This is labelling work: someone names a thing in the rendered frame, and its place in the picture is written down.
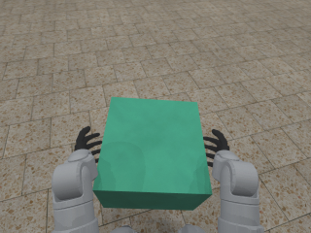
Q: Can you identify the robot right forearm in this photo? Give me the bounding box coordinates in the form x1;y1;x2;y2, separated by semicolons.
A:
212;150;264;233

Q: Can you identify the robot left forearm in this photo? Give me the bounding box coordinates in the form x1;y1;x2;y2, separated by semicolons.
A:
52;149;99;233

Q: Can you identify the robot right hand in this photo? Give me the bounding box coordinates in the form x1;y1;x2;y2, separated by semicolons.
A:
203;129;230;167

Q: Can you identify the carton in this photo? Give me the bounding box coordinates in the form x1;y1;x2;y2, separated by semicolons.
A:
92;96;213;211

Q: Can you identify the robot left hand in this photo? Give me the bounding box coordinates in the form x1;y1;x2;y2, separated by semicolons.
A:
74;126;102;163

